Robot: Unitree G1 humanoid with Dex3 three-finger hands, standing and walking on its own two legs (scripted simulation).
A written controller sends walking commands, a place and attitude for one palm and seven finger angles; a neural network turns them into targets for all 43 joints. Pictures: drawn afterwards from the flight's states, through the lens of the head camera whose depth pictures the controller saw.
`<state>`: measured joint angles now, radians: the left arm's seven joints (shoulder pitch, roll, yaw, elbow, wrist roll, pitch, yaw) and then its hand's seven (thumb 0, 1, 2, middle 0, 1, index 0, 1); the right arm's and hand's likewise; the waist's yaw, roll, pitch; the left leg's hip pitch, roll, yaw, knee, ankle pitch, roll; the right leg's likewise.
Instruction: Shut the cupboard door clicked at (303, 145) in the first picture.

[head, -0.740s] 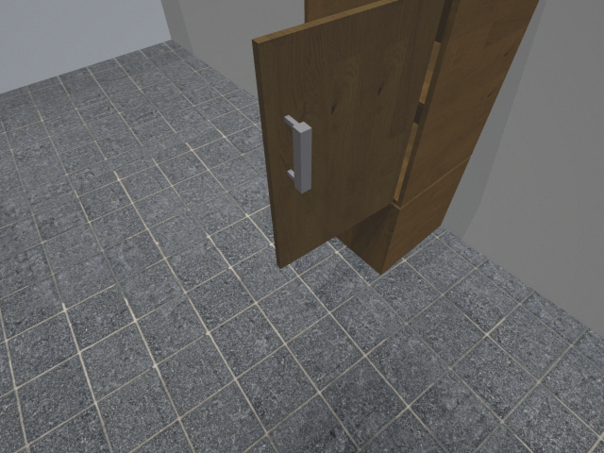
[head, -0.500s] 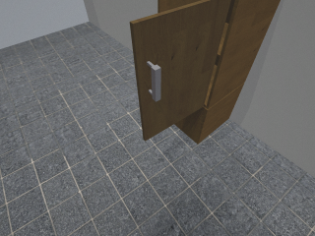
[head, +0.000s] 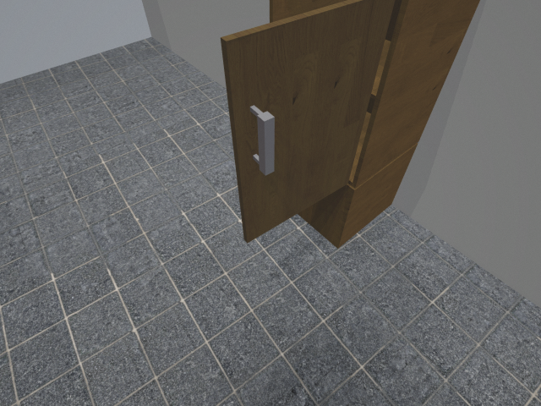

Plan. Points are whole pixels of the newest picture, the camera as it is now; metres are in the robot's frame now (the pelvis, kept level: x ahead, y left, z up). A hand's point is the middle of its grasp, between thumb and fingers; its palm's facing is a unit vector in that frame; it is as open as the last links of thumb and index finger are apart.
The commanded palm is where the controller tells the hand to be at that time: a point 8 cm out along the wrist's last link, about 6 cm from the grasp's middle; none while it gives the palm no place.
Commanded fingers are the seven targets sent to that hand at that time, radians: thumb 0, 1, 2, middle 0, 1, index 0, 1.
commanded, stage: look at it before walking up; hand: left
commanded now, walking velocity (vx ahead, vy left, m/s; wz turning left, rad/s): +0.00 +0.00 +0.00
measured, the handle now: (260, 140) +0.61 +0.06 +0.03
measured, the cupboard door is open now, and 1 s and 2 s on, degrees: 85 85 85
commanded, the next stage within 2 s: walk to a spot facing it in 0.10 s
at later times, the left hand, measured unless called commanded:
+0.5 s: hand out of the picture +0.00 +0.19 -0.19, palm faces -0.03 -0.98 -0.19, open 7.4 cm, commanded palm none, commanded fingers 0.00 0.90 0.90 -0.20 -0.30 -0.20 -0.30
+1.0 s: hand out of the picture +0.10 +0.17 -0.17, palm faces -0.34 -0.90 -0.27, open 7.4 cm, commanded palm none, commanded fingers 0.00 0.90 0.90 -0.20 -0.30 -0.20 -0.30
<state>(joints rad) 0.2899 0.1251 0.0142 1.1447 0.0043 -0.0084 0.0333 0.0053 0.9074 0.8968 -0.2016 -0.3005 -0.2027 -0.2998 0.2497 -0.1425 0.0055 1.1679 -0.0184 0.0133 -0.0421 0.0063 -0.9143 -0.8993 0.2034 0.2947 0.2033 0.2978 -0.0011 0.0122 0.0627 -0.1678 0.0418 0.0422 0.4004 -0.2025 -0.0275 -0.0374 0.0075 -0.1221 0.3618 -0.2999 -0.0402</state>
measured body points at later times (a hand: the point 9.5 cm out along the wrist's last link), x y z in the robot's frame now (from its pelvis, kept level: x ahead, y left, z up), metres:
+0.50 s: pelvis -0.01 +0.01 -0.01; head +0.02 +0.01 +0.44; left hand +0.00 +0.24 -0.17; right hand -0.02 -0.22 -0.17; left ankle +0.01 +0.14 -0.74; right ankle -0.06 -0.08 -0.74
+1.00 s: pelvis -0.04 +0.00 -0.01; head +0.02 -0.03 +0.44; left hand +0.12 +0.22 -0.15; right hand -0.02 -0.28 -0.15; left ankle +0.01 +0.13 -0.69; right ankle -0.06 -0.10 -0.74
